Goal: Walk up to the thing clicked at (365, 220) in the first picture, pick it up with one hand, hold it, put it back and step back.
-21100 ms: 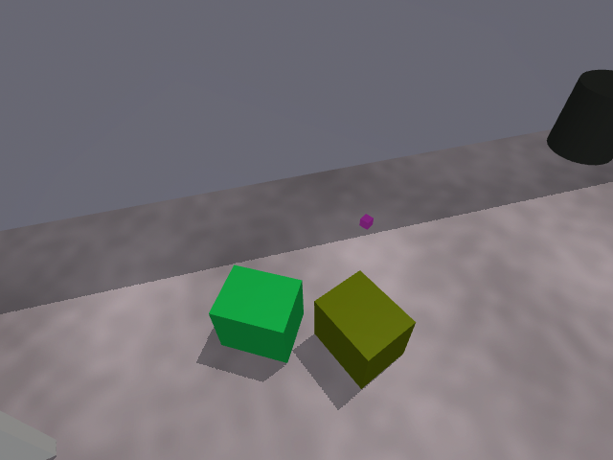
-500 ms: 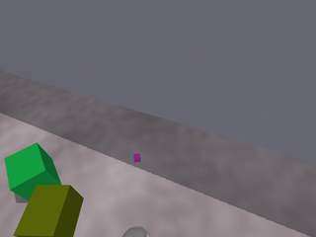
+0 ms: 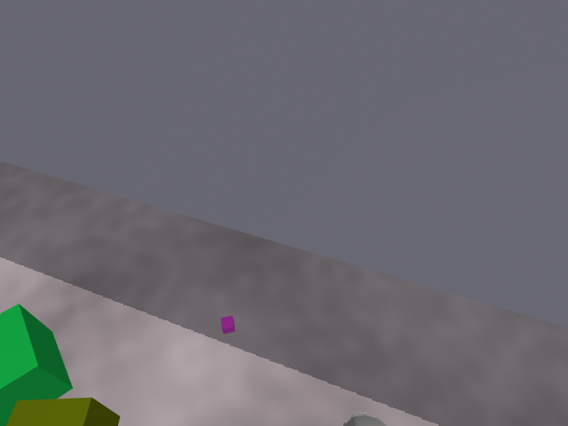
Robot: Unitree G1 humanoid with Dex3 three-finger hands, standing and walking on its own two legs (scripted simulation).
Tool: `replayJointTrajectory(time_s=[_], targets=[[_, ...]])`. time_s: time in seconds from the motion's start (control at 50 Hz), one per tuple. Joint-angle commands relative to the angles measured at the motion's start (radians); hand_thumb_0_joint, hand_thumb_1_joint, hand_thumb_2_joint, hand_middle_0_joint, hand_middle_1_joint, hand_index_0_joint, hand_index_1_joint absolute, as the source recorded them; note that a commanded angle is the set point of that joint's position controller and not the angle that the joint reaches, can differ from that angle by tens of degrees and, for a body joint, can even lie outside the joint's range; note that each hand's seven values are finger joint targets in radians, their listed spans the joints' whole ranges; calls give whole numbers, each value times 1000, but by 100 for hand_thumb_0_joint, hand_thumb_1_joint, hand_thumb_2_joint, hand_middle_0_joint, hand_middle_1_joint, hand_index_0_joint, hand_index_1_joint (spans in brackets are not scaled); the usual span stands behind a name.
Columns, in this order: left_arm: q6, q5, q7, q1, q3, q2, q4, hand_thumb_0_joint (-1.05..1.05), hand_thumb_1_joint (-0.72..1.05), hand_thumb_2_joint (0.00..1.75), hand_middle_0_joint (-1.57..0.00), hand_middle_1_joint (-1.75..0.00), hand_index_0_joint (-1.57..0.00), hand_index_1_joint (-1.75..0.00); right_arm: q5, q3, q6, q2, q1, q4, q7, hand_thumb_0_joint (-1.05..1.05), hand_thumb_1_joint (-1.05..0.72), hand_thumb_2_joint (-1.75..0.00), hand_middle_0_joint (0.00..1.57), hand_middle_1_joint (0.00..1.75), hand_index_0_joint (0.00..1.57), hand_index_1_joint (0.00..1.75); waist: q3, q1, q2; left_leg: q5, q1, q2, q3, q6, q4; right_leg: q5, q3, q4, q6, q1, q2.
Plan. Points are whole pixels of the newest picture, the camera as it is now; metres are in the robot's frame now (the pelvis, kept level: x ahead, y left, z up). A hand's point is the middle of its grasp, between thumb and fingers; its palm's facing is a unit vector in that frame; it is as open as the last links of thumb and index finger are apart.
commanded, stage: walk up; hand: left
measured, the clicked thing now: (227, 324) +0.61 +0.22 -0.75
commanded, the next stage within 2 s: stand in 1.90 s
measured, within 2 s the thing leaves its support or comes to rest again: neither
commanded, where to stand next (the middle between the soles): +0.16 -0.01 m, yaw +1 degrees
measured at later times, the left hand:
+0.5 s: hand out of the picture +0.17 +0.24 -0.16, palm faces +0.01 -0.93 -0.36, open 7.4 cm
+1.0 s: hand out of the picture +0.13 +0.25 -0.15, palm faces +0.06 -0.93 -0.36, open 7.3 cm
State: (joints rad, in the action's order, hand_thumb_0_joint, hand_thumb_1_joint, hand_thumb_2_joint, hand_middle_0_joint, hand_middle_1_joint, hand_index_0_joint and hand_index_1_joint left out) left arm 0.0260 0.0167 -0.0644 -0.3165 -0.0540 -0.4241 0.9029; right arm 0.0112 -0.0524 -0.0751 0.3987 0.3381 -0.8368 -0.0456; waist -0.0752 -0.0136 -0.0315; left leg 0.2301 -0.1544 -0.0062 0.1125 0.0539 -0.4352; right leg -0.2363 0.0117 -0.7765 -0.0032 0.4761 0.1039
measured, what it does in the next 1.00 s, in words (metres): steps on the spot: right foot, then left foot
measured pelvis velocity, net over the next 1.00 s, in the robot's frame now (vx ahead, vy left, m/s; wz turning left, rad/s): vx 0.09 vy -0.01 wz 0.05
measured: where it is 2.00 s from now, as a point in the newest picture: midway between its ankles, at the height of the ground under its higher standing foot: outside the picture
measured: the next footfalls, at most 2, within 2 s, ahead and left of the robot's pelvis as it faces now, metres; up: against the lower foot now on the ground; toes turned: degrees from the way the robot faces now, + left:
right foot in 0.12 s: +0.16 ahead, -0.15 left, +0.00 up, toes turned -1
left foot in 0.48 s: +0.17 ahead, +0.11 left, +0.00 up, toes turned +2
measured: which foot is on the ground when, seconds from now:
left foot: down 0.00-0.14, up 0.16-0.46, down 0.48-1.00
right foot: up 0.00-0.10, down 0.12-1.00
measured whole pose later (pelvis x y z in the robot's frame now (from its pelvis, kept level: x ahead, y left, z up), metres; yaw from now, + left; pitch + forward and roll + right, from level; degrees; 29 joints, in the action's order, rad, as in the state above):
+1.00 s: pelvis +0.09 -0.01 +0.00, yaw +3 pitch -3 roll -1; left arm 0.02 0.00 -0.02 -0.13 0.00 -0.36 1.16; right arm 0.00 0.01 -0.02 0.35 0.04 -1.11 -0.02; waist -0.06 0.04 0.03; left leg 0.15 -0.20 0.02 -0.01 -0.01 -0.40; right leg -0.17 -0.06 -0.37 -0.02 0.15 0.04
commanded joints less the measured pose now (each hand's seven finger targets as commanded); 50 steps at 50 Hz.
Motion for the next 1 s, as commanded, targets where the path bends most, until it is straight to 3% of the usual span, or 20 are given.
replayJointTrajectory(time_s=[0.0, 0.04, 0.08, 0.1, 0.12, 0.14, 0.16, 0.24, 0.36, 0.44, 0.46, 0.48, 0.5, 0.52, 0.56, 0.6, 0.62, 0.68, 0.72, 0.98], targets=[[45, -1, 19, 18, -46, -156, -74, 0, 90, 90, -20, -30, -20, -30, 0, -75, -7, 265, -28, 82, 15, 0, -90, -90, 20, 30, 20, 30, -15, 0, 147, -4, -90, 248, -200, 160, 137, 36, -43, 142, 4, -87, -26], [53, 2, 31, -6, -46, -144, -55, 0, 90, 90, -20, -30, -20, -30, -5, -70, 5, 256, -36, 84, 17, 0, -90, -90, 20, 30, 20, 30, 32, 24, 115, -123, -110, 240, -177, 137, 25, 67, -67, 221, 12, -209, -63], [70, 4, 51, -82, -52, -173, -34, 0, 90, 90, -20, -30, -20, -30, -15, -40, 14, 186, -18, 84, 21, 0, -90, -90, 20, 30, 20, 30, 123, 60, -4, -186, -94, 156, -102, 71, -208, 105, -36, 373, 39, -371, -62], [79, 12, 63, -103, -69, -242, -37, 0, 90, 90, -20, -30, -20, -30, -23, -14, 13, 118, 25, 88, 24, 0, -90, -90, 20, 30, 20, 30, 187, 63, -193, -25, -183, 78, -51, 19, -406, 166, 207, 420, 84, -456, 117], [78, 3, 68, -68, -69, -269, -63, 0, 90, 90, -20, -30, -20, -30, -18, 0, 21, 90, 58, 80, 26, 0, -90, -90, 20, 30, 20, 30, 157, 40, -247, 299, -344, -15, -80, -24, -487, 209, 462, 458, 155, -499, 273], [65, -7, 66, -22, -74, -297, -65, 0, 90, 90, -20, -30, -20, -30, -10, -31, 36, 195, 54, 56, 41, 0, -90, -90, 20, 30, 20, 30, 111, 49, -170, 360, -365, 16, -117, -19, -544, 130, 488, 449, 262, -441, 309], [58, -13, 67, -28, -73, -287, -68, 0, 90, 90, -20, -30, -20, -30, -5, -38, 40, 215, 37, 39, 47, 0, -90, -90, 20, 30, 20, 30, 76, 56, -162, 378, -381, 34, -136, -17, -576, 125, 454, 446, 279, -398, 295], [52, -14, 77, 37, -40, -224, -76, 0, 90, 90, -20, -30, -20, -30, -13, -33, 50, 191, 35, -13, 40, 0, -90, -90, 20, 30, 20, 30, 61, 25, -144, 209, -332, 35, -168, -39, -526, 177, 190, 445, 191, -319, 147], [28, -1, 74, 123, -34, -206, -85, 0, 90, 90, -20, -30, -20, -30, -7, -24, 47, 160, -23, -63, 42, 0, -90, -90, 20, 30, 20, 30, 72, 30, -170, 100, -164, 39, -95, -69, -265, 181, 73, 387, 195, -202, 131], [-1, -19, 67, 176, -15, -176, -73, 0, 90, 90, -20, -30, -20, -30, 6, -32, 35, 169, -29, -107, 53, 0, -90, -90, 20, 30, 20, 30, 73, -8, -80, -61, 22, 27, -98, -44, -65, 60, 79, 278, 133, -55, 122], [-5, -26, 66, 180, -5, -144, -68, 0, 90, 90, -20, -30, -20, -30, 11, -35, 27, 198, -31, -110, 59, 0, -90, -90, 20, 30, 20, 30, 80, -11, 6, -54, 24, 103, -203, -25, 29, 20, 55, 230, 94, -50, 90], [-10, -38, 65, 151, 6, -100, -59, 0, 90, 90, -20, -30, -20, -30, 19, -36, 17, 252, -97, -92, 59, 0, -90, -90, 20, 30, 20, 30, 75, 38, 174, -44, -59, 256, -447, 22, 122, -93, -5, 137, 37, -70, -19], [-21, -42, 70, 125, -1, -135, -21, 0, 90, 90, -20, -30, -20, -30, 2, -35, 17, 289, -186, -80, 56, 0, -90, -90, 20, 30, 20, 30, 62, 56, 194, 57, -173, 319, -495, 111, 140, -223, -25, 113, 31, -171, -71], [-22, -33, 72, 122, -9, -161, 17, 0, 90, 90, -20, -30, -20, -30, 0, -31, 22, 279, -232, -83, 52, 0, -90, -90, 20, 30, 20, 30, 38, 62, 190, 106, -266, 303, -460, 122, 125, -217, -2, 108, 35, -268, -44], [-11, -27, 64, 155, -3, -152, 39, 0, 90, 90, -20, -30, -20, -30, -1, -6, 25, 218, -229, -101, 50, 0, -90, -90, 20, 30, 20, 30, 57, 52, 170, 27, -208, 197, -311, 42, 92, -91, 4, 258, 40, -290, -37], [-3, -28, 64, 169, 0, -156, 60, 0, 90, 90, -20, -30, -20, -30, -6, 4, 21, 199, -234, -116, 50, 0, -90, -90, 20, 30, 20, 30, 100, 46, 203, -113, -142, 167, -268, 5, 53, 44, 12, 294, 33, -313, -23], [-3, -28, 66, 173, 4, -150, 79, 0, 90, 90, -20, -30, -20, -30, -10, 5, 23, 197, -239, -130, 48, 0, -90, -90, 20, 30, 20, 30, 114, 46, 202, -90, -137, 172, -277, -1, 61, 36, 12, 308, 32, -328, -21], [-4, -24, 61, 203, 15, -149, 110, 0, 90, 90, -20, -30, -20, -30, -11, 11, 34, 196, -259, -145, 46, 0, -90, -90, 20, 30, 20, 30, 92, 33, 167, 123, -156, 171, -288, -3, 138, -54, 12, 350, 28, -330, -13], [-3, -24, 56, 208, 18, -148, 134, 0, 90, 90, -20, -30, -20, -30, -8, 13, 37, 198, -293, -154, 46, 0, -90, -90, 20, 30, 20, 30, 71, 38, 133, 175, -144, 162, -285, -10, 149, -41, 18, 385, 25, -313, -7], [15, -16, 61, 256, 17, -146, 206, 0, 90, 90, -20, -30, -20, -30, -17, 13, 43, 174, -314, -238, 43, 0, -90, -90, 20, 30, 20, 30, 121, 15, -9, -130, 47, 129, -215, -29, 110, 82, 41, 507, 17, -306, 42]])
